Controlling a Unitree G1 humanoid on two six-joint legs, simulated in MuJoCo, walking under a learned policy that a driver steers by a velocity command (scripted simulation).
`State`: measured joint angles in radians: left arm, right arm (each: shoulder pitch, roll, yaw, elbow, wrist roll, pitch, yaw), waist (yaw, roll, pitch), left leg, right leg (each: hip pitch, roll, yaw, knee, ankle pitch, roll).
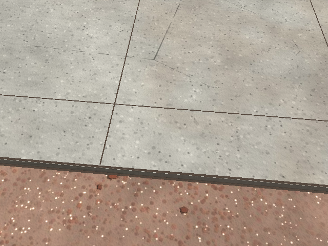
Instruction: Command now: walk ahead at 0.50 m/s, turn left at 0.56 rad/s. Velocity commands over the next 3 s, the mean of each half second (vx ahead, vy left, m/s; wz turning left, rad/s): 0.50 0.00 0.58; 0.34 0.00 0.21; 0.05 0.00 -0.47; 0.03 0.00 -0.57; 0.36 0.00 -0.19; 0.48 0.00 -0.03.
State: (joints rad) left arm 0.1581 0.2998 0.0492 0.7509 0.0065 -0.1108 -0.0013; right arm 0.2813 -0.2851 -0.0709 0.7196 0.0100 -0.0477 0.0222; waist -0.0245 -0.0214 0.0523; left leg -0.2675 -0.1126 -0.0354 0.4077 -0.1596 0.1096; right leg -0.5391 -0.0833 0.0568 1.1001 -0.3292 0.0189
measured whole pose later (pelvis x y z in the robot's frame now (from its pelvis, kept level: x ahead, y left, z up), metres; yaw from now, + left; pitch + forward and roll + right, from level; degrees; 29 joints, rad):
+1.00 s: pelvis +0.47 +0.09 +0.00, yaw +21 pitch +1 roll +0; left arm 0.21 0.31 0.06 0.85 -0.02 0.00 0.02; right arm 0.13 -0.24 -0.04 0.71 -0.03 -0.04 0.01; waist 0.02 -0.04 0.07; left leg -0.33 0.00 0.10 0.43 -0.13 0.06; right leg -0.50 -0.08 0.03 1.07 -0.46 0.09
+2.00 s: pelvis +0.54 +0.11 +0.00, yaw -14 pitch +1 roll +0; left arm 0.20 0.34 0.10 0.69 -0.02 0.07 0.02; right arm 0.16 -0.25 -0.06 0.78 -0.01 0.00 -0.05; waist -0.01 -0.04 0.05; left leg -0.19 0.03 0.06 0.41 -0.24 0.02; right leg -0.49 0.00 0.05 1.06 -0.40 0.10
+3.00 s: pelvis +0.94 -0.02 +0.05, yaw -18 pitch +1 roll +1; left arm 0.15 0.28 0.05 0.74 -0.01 -0.06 0.01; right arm 0.35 -0.26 -0.04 0.87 0.00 -0.09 0.01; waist -0.06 -0.03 -0.01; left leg -0.08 -0.06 0.08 0.23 -0.18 0.07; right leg -0.72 -0.14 0.04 0.83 0.02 0.02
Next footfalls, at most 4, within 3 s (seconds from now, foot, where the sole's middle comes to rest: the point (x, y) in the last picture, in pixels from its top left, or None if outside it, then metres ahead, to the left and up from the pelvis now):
0.30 right None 0.37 -0.13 -0.78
0.80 left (108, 227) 0.53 0.22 -0.78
1.28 right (167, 212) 0.59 -0.02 -0.78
1.76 left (111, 212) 0.59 0.22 -0.78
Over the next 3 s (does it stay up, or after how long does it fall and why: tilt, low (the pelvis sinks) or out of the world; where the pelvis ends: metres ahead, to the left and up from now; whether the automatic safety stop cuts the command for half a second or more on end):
stays up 0.94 -0.02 0.05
